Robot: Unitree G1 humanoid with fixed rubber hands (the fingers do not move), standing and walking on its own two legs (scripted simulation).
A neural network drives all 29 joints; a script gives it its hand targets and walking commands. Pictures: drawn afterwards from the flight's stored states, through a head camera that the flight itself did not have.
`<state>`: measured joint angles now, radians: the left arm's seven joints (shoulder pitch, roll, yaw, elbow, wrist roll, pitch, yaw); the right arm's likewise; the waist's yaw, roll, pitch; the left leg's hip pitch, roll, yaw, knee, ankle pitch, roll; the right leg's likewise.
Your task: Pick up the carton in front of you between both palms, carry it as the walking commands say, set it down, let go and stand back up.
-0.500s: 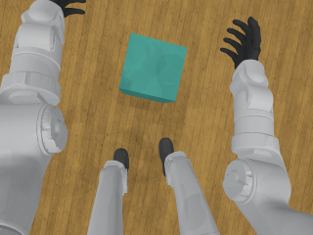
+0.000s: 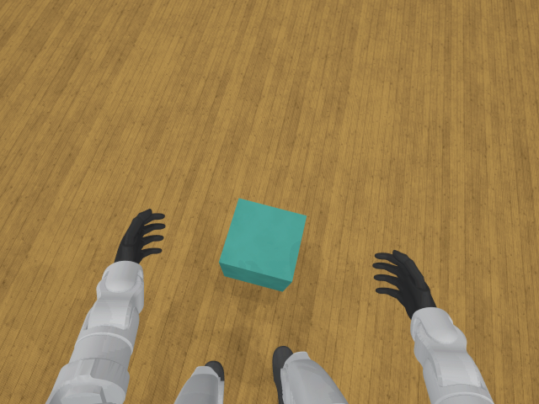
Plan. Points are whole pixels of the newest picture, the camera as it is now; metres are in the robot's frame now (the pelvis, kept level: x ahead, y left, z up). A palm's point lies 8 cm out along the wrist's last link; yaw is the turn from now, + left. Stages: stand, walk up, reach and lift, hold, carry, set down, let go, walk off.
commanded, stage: let go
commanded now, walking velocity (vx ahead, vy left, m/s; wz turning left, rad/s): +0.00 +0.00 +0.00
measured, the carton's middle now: (262, 248) +0.47 -0.05 -0.61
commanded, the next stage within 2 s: stand in 0.88 s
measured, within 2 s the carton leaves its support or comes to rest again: neither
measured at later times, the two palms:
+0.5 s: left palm (47, 359) +0.21 +0.26 -0.03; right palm (417, 339) +0.20 -0.21 -0.03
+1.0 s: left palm (32, 392) +0.18 +0.27 -0.04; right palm (449, 353) +0.18 -0.25 -0.04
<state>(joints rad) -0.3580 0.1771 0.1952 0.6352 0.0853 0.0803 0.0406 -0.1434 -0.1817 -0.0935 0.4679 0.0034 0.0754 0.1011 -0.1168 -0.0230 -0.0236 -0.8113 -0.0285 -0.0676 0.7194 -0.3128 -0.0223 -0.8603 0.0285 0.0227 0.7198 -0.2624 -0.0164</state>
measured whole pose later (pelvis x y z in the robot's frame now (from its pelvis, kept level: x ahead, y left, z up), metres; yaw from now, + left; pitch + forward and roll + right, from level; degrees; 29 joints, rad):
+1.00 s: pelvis +0.03 +0.01 +0.03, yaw -1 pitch -1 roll +0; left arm 0.22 0.27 0.04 0.60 0.05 0.05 0.00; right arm 0.20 -0.29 -0.04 0.54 -0.04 0.09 -0.01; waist 0.00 0.03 0.01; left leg -0.18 -0.01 -0.05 0.53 -0.33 0.00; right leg -0.23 0.03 0.04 0.53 -0.28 -0.01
